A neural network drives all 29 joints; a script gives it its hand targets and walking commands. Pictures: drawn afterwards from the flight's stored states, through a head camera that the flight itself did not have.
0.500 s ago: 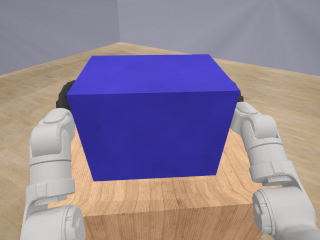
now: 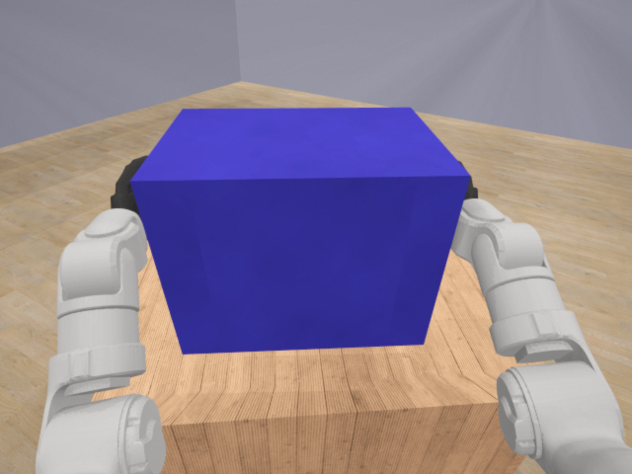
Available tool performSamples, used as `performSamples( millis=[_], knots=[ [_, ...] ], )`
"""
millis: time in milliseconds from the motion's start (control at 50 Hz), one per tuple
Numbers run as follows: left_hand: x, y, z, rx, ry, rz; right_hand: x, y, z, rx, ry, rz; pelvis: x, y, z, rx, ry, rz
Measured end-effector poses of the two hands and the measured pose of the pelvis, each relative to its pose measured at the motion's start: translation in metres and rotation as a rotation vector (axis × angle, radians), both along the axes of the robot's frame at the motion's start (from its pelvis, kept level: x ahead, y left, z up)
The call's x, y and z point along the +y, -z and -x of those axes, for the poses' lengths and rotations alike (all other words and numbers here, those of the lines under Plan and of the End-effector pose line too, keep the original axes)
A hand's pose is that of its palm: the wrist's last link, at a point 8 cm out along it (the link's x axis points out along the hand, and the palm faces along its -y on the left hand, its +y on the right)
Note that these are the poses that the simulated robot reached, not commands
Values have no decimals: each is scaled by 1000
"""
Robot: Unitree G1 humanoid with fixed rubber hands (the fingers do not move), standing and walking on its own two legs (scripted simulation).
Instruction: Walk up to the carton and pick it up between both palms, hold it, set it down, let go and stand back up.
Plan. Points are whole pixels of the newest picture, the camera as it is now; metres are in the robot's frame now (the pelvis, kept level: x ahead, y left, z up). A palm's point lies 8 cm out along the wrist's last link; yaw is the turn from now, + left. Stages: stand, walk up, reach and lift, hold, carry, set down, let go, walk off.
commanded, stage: hold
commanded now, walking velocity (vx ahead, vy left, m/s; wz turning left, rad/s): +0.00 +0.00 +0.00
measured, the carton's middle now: (301, 225) +0.39 +0.00 +0.21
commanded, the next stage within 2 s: none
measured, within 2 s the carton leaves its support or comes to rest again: neither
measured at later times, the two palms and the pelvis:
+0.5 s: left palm (140, 223) +0.36 +0.19 +0.23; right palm (467, 214) +0.36 -0.21 +0.24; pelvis +0.01 +0.00 +0.00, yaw +0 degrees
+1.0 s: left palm (128, 221) +0.35 +0.20 +0.24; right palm (462, 211) +0.36 -0.20 +0.25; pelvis +0.00 +0.00 +0.00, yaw +1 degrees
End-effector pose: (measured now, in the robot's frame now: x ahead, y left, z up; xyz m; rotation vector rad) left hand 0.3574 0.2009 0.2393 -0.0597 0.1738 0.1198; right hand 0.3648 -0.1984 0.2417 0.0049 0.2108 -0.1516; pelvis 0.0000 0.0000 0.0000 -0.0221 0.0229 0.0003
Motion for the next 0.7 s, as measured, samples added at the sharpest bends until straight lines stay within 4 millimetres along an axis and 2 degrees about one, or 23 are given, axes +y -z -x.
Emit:
performSamples(
  millis=[120,280,540,700],
  knots=[
    [0,1,1,-16,-3,4,1,-4,-1,-16,-1,-10,1,0,-3,-6,-4,2],
    [-4,7,-2,2,6,1,-4,1,0,2,2,-11,1,0,-5,-11,-2,1],
    [-10,5,2,-10,5,-4,-9,3,4,-11,4,-21,-1,0,-5,-20,2,2],
    [-6,3,7,-9,-6,-3,-5,3,4,-9,-6,-22,-3,0,-3,-20,-5,-1]
  ],
)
